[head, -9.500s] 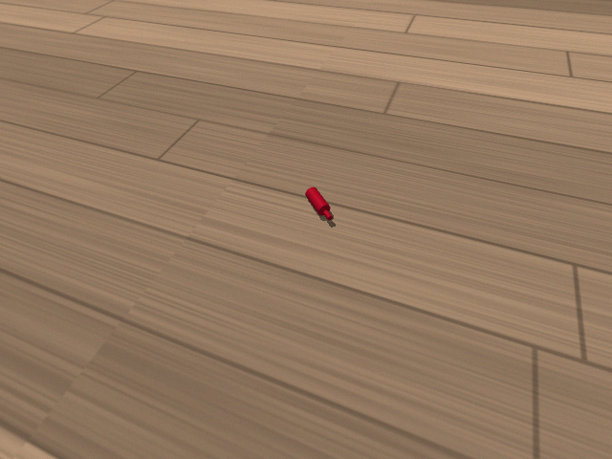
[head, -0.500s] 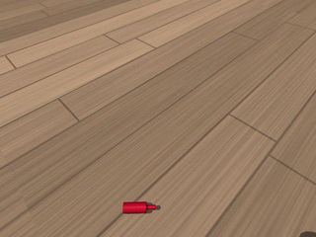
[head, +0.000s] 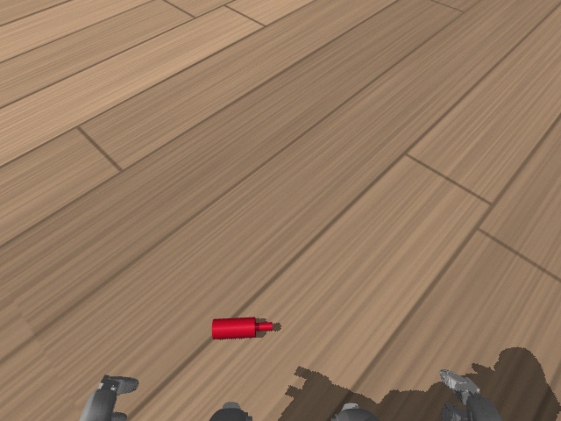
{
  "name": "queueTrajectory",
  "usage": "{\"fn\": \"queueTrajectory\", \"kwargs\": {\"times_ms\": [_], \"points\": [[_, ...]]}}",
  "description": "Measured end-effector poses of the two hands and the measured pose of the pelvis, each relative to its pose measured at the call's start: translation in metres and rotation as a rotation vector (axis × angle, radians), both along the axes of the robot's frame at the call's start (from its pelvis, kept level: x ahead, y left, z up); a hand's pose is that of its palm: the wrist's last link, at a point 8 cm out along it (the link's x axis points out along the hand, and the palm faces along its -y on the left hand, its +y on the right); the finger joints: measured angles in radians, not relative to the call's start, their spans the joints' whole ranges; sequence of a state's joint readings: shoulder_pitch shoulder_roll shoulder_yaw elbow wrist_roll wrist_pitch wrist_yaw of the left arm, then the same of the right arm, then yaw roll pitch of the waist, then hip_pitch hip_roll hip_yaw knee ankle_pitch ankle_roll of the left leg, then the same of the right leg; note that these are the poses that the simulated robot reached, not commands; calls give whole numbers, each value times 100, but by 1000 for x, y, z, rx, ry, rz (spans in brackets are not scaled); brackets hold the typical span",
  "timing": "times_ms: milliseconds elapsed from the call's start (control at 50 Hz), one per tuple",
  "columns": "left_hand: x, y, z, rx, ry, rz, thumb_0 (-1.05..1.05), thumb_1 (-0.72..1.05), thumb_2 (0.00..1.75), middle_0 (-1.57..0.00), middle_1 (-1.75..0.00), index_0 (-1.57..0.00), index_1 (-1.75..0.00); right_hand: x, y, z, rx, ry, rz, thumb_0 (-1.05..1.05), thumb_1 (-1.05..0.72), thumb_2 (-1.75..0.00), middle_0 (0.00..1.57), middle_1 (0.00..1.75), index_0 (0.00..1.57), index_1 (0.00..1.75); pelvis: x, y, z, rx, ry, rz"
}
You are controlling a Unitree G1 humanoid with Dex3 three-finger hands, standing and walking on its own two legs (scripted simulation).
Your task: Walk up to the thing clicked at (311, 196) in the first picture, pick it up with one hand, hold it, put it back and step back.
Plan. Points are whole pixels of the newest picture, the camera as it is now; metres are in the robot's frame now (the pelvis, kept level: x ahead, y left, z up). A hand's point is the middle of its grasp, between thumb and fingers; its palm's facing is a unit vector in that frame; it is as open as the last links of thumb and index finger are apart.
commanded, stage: rise first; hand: left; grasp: from above
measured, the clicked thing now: (243, 327) +0.44 +0.14 -0.69
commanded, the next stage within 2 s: none
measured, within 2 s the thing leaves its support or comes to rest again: neither
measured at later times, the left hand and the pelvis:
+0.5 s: hand (156, 417) +0.17 +0.25 -0.27, palm faces -0.37 -0.68 -0.63, open 14.2 cm; pelvis -0.03 +0.00 -0.12, yaw +0 degrees
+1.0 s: hand (192, 360) +0.30 +0.24 -0.45, palm faces -0.47 -0.20 -0.86, open 14.1 cm; pelvis -0.09 +0.00 -0.29, yaw -3 degrees
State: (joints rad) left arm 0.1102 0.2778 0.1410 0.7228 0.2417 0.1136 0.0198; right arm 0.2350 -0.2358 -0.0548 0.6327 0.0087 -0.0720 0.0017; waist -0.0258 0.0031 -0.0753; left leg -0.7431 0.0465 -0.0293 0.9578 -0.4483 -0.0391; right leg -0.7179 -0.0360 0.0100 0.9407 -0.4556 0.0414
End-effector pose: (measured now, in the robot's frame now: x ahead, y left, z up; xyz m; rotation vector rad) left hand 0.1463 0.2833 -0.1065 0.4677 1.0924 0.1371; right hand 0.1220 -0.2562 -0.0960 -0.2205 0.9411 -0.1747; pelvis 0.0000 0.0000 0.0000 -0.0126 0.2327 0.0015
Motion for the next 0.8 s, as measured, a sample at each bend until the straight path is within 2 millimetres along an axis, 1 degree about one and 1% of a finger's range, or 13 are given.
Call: {"fn": "queueTrajectory", "kwargs": {"times_ms": [120, 240, 300, 380, 420, 480, 560, 640, 720, 800], "points": [[-7, -2, -15, 34, -1, -50, 0, -51, 100, -8, -107, -7, -107, 22, 6, -12, -12, -62, 32, 1, -88, -89, 21, 30, 20, 30, -2, 3, -20, -11, 46, 3], [-13, -3, -28, 68, 4, -82, 0, -54, 100, -8, -107, -7, -108, 40, 15, -24, -9, -120, 64, 1, -88, -89, 21, 30, 20, 30, -4, 4, -38, -20, 90, 8], [-12, -3, -38, 92, 8, -113, 0, -54, 100, -8, -107, -7, -108, 46, 18, -32, -8, -145, 83, 1, -89, -90, 21, 30, 20, 30, -6, 4, -49, -23, 115, 12], [-2, -1, -63, 142, 10, -190, 0, -55, 100, -8, -107, -7, -107, 51, 19, -52, -12, -172, 108, 1, -89, -90, 21, 30, 20, 30, -12, 3, -71, -25, 163, 13], [7, -1, -80, 174, 0, -239, 0, -55, 100, -8, -107, -7, -107, 51, 17, -67, -16, -177, 119, 1, -89, -90, 21, 30, 21, 30, -17, 3, -86, -23, 192, 11], [24, -3, -107, 223, -34, -323, 0, -55, 100, -8, -106, -7, -107, 50, 12, -95, -25, -169, 127, 1, -88, -89, 21, 30, 21, 30, -23, 2, -111, -22, 236, 9], [52, -9, -141, 295, -94, -431, 0, -55, 100, -8, -106, -7, -106, 41, 4, -138, -32, -129, 121, 1, -88, -89, 21, 30, 21, 30, -33, 1, -146, -21, 286, 5], [79, -16, -173, 368, -139, -528, 0, -54, 100, -8, -106, -7, -106, 22, -4, -184, -30, -65, 103, 1, -88, -90, 21, 30, 20, 30, -45, -1, -180, -22, 323, -1], [103, -23, -201, 439, -171, -608, 0, -54, 101, -7, -106, -7, -106, -6, -9, -226, -23, 21, 82, 1, -88, -90, 21, 30, 20, 30, -58, -2, -209, -21, 346, -9], [124, -27, -228, 489, -183, -682, 0, -53, 101, -7, -106, -7, -106, -42, -13, -263, -17, 116, 55, 1, -89, -90, 21, 30, 20, 30, -69, -3, -237, -22, 360, -15]]}}
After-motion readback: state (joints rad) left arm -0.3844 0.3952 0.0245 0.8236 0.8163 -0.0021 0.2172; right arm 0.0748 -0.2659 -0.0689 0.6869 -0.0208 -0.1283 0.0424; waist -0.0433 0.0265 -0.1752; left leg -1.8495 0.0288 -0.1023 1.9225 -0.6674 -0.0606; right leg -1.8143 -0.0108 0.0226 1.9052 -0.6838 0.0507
